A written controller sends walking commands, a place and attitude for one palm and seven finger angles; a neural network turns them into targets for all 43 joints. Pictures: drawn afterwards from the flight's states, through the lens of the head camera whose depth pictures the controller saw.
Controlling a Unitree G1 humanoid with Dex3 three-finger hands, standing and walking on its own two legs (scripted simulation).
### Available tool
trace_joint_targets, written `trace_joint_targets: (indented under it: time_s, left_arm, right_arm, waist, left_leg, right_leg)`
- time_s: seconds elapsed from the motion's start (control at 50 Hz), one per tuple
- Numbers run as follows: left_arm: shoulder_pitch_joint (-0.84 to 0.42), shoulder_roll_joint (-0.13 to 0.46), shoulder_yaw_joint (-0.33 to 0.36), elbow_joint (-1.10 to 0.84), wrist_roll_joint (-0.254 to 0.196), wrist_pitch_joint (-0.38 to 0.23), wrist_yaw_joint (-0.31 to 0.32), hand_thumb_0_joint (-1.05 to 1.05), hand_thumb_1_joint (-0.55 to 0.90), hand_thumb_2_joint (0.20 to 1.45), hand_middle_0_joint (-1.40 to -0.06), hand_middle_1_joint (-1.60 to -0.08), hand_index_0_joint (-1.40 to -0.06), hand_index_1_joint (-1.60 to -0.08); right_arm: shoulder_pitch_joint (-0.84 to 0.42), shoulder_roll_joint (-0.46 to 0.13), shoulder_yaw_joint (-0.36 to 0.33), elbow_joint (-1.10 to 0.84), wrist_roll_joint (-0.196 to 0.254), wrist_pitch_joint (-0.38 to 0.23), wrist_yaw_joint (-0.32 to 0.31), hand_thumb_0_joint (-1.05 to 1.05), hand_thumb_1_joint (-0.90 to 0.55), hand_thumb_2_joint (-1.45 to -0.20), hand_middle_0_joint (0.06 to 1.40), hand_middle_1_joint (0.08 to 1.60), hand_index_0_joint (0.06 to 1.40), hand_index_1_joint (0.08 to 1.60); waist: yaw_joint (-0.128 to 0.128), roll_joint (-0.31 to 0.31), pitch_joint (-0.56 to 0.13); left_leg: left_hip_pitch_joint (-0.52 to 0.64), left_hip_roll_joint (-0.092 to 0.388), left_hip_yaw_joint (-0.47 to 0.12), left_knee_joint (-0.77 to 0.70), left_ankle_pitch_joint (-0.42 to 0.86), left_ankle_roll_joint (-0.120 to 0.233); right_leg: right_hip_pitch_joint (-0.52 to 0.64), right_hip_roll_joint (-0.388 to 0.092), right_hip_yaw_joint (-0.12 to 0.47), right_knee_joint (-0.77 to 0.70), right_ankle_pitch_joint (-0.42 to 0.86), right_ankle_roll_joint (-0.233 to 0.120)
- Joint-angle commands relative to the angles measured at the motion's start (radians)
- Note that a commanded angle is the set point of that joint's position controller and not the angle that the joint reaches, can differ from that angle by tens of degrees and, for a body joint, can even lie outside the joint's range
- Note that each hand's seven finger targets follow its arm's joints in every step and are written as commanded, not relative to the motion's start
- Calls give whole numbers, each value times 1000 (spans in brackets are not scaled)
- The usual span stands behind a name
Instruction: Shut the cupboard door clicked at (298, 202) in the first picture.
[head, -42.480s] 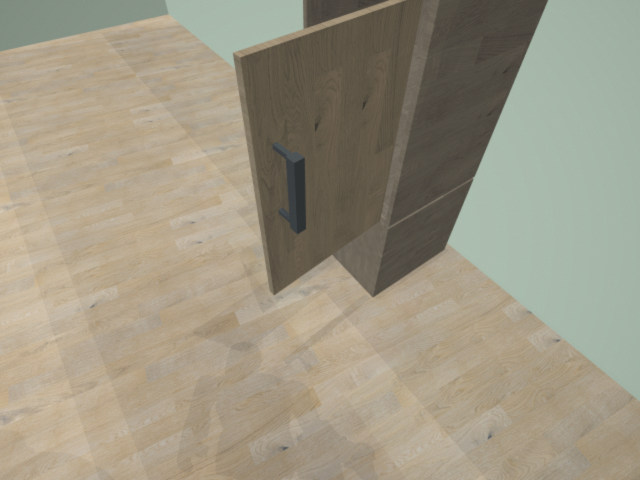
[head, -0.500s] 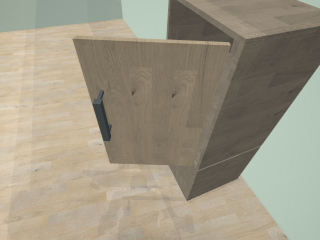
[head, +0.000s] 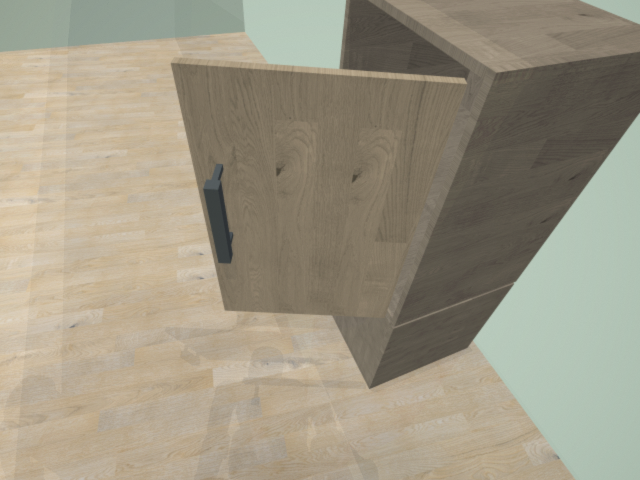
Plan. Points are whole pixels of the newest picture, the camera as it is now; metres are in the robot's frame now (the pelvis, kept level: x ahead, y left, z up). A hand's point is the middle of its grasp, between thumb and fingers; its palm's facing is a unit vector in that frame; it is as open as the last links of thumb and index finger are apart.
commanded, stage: come to a stop and stand still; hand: left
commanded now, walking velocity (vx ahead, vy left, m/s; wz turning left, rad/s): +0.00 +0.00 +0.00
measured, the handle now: (222, 216) +0.51 +0.20 +0.01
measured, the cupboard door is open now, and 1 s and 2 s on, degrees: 66 66 66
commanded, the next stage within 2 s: look again from close up in 1.06 s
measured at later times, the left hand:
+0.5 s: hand out of the picture -0.02 +0.23 -0.19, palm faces +0.01 -0.98 -0.19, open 7.4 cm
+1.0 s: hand out of the picture -0.08 +0.19 -0.17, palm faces -0.09 -0.98 -0.16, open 7.3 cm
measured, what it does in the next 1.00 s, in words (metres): steps on the spot: left foot, then right foot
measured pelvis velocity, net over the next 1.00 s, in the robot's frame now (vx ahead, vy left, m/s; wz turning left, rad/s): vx -0.07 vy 0.03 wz -0.08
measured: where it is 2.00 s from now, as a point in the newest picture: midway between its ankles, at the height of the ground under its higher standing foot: outside the picture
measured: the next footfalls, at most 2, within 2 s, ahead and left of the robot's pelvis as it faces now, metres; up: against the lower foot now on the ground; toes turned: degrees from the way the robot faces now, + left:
left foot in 0.40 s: +0.04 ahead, +0.09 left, +0.00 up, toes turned -1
right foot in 0.82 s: -0.12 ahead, -0.08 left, +0.00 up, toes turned -4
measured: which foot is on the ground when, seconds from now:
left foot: down 0.00-0.28, up 0.30-0.38, down 0.40-1.00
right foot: down 0.00-0.40, up 0.42-0.80, down 0.82-1.00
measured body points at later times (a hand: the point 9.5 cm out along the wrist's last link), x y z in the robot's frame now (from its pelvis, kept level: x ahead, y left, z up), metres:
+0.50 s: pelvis -0.05 +0.04 -0.01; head -0.05 +0.08 +0.44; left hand -0.02 +0.28 -0.18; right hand -0.06 -0.21 -0.14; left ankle +0.00 +0.09 -0.73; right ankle -0.01 -0.13 -0.69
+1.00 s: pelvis -0.07 +0.03 +0.01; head -0.04 +0.04 +0.45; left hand -0.08 +0.24 -0.16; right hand -0.14 -0.17 -0.15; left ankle +0.00 +0.09 -0.73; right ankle -0.16 -0.08 -0.73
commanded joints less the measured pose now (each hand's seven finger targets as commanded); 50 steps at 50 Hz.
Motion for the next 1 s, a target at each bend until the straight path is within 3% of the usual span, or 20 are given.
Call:
trace_joint_targets:
  time_s: [0.0, 0.12, 0.2, 0.26, 0.3, 0.32, 0.34, 0.36, 0.38, 0.4, 0.44, 0.5, 0.62, 0.72, 0.76, 0.8, 0.82, 0.86, 0.9, 0.98]
  left_arm:
    - [128, 72, 24, -5, 2, -9, 4, 0, 900, 900, -200, -300, -200, -300]
    - [193, 48, 33, 27, 4, 0, 3, 0, 900, 900, -200, -300, -200, -300]
    - [174, 70, 44, 20, 5, 0, 3, 0, 900, 900, -200, -300, -200, -300]
    - [-84, 162, 78, -53, -2, 2, 15, 0, 900, 900, -200, -300, -200, -300]
    - [-282, 206, 95, -121, -2, -8, 27, 0, 900, 900, -200, -300, -200, -300]
    - [-308, 206, 96, -127, 1, -11, 26, 0, 900, 900, -200, -300, -200, -300]
    - [-253, 186, 90, -119, -1, -9, 22, 0, 900, 900, -200, -300, -200, -300]
    - [-136, 124, 78, -100, -12, -2, 18, 0, 900, 900, -200, -300, -200, -300]
    - [-93, 99, 80, -88, -17, 1, 14, 0, 900, 900, -200, -300, -200, -300]
    - [-84, 120, 85, -98, -12, 3, 3, 0, 900, 900, -200, -300, -200, -300]
    - [-25, 113, 90, -39, -4, 22, 0, 0, 900, 900, -200, -300, -200, -300]
    - [-7, 67, 73, -24, -10, 20, -6, 0, 900, 900, -200, -300, -200, -300]
    - [-109, 93, 56, -77, -18, 28, -14, 0, 900, 900, -200, -300, -200, -300]
    - [-7, 86, 55, -30, -31, 27, -8, 0, 900, 900, -200, -300, -200, -300]
    - [26, 107, 57, -11, -28, 17, 4, 0, 900, 900, -200, -300, -200, -300]
    - [-3, 129, 52, -15, -26, 8, 11, 0, 900, 900, -200, -300, -200, -300]
    - [-9, 129, 49, -20, -25, 3, 11, 0, 900, 900, -200, -300, -200, -300]
    - [-8, 83, 35, -1, -26, -14, 10, 0, 900, 900, -200, -300, -200, -300]
    - [8, 61, 27, 10, -24, -15, 13, 0, 900, 900, -200, -300, -200, -300]
    - [51, 38, 17, 33, -24, -13, 13, 0, 900, 900, -200, -300, -200, -300]
  right_arm:
    - [-3, -140, -34, -47, 6, -20, -9, 0, -900, -900, 200, 300, 200, 300]
    - [-42, -139, -44, -42, 6, -14, -12, 0, -900, -900, 200, 300, 200, 300]
    - [-41, -121, -49, -43, 6, -1, -10, 0, -900, -900, 200, 300, 200, 300]
    - [81, -106, -74, -13, 6, 20, -13, 0, -900, -900, 200, 300, 200, 300]
    - [183, -132, -86, 8, 14, 11, -14, 0, -900, -900, 200, 300, 200, 300]
    - [201, -127, -80, 11, 19, -6, -11, 0, -900, -900, 200, 300, 200, 300]
    - [185, -124, -66, -1, 17, -26, -7, 0, -900, -900, 200, 300, 200, 300]
    - [139, -144, -60, -23, 2, -46, -13, 0, -900, -900, 200, 300, 200, 300]
    - [66, -187, -59, -58, -1, -55, -25, 0, -900, -900, 200, 300, 200, 300]
    - [-7, -203, -51, -92, -2, -56, -31, 0, -900, -900, 200, 300, 200, 300]
    - [-105, -177, -39, -97, -7, -54, -31, 0, -900, -900, 200, 300, 200, 300]
    - [-51, -131, -25, -86, -8, -58, -34, 0, -900, -900, 200, 300, 200, 300]
    - [113, -147, -34, -19, -17, -35, -38, 0, -900, -900, 200, 300, 200, 300]
    - [124, -142, -35, 15, -9, -24, -34, 0, -900, -900, 200, 300, 200, 300]
    - [93, -98, -24, 21, 3, -27, -29, 0, -900, -900, 200, 300, 200, 300]
    - [93, -51, -9, 29, 6, -30, -23, 0, -900, -900, 200, 300, 200, 300]
    - [100, -45, -5, 32, 5, -35, -19, 0, -900, -900, 200, 300, 200, 300]
    - [86, -67, -7, 47, 6, -40, -21, 0, -900, -900, 200, 300, 200, 300]
    - [74, -71, -6, 52, 12, -40, -24, 0, -900, -900, 200, 300, 200, 300]
    - [64, -71, -1, 67, 13, -32, -28, 0, -900, -900, 200, 300, 200, 300]
  waist:
    - [19, 70, 72]
    - [38, 54, 60]
    - [21, -73, 81]
    - [-91, -247, 55]
    - [-163, -232, 30]
    - [-168, -165, 55]
    - [-130, -26, 101]
    - [-65, 241, 126]
    - [-27, 365, 181]
    - [12, 287, 206]
    - [64, 218, 108]
    - [48, 14, 63]
    - [-40, 117, 34]
    - [-9, 83, 10]
    - [-1, 22, 20]
    - [-22, -20, 42]
    - [-28, 15, 28]
    - [-27, -25, -16]
    - [-26, -29, 20]
    - [-20, 34, 112]
  left_leg:
    - [-48, 164, -246, -276, -489, -58]
    - [-67, 156, -223, -297, -499, -73]
    - [15, 80, -156, -153, -429, -95]
    - [308, -4, -85, 425, -207, -107]
    - [359, 53, -184, 489, -219, -85]
    - [321, 79, -189, 324, -251, -79]
    - [228, 86, -196, 44, -283, -79]
    - [128, 165, -373, -216, -408, -84]
    - [-45, 278, -541, -364, -481, -60]
    - [-203, 312, -544, -397, -477, 16]
    - [-248, 278, -510, -405, -557, 25]
    - [-73, 250, -444, -368, -428, 17]
    - [179, 272, -449, -408, -397, -17]
    - [137, 194, -322, -349, -180, -108]
    - [62, 121, -210, -243, -108, -156]
    - [121, 76, -154, -127, -55, -148]
    - [182, 80, -154, -112, 3, -140]
    - [238, 114, -174, -106, 118, -101]
    - [244, 129, -191, -117, 129, -80]
    - [180, 139, -245, -223, -77, -70]
  right_leg:
    - [-39, -13, 13, -48, -148, -45]
    - [3, -3, -5, -12, -121, -51]
    - [-142, -52, 97, -151, -274, -80]
    - [-528, -231, 286, -398, -500, -158]
    - [-564, -239, 229, -334, -336, -140]
    - [-497, -203, 183, -239, -282, -111]
    - [-394, -135, 143, -51, -245, -85]
    - [-356, -23, 69, 193, -220, -59]
    - [-312, 29, 14, 346, -205, -20]
    - [-207, -16, 71, 423, -143, -22]
    - [-111, -13, 68, 560, -93, -21]
    - [-161, -18, 51, 508, -52, -11]
    - [-111, 7, -6, 172, -210, -32]
    - [169, 31, -38, -204, -77, -64]
    - [234, -55, 46, -246, -7, -104]
    - [102, -152, 113, -273, -75, -152]
    - [58, -152, 100, -238, -57, -147]
    - [70, -78, 47, -186, 62, -93]
    - [52, -65, 35, -182, 70, -70]
    - [22, -55, 37, -185, -28, -62]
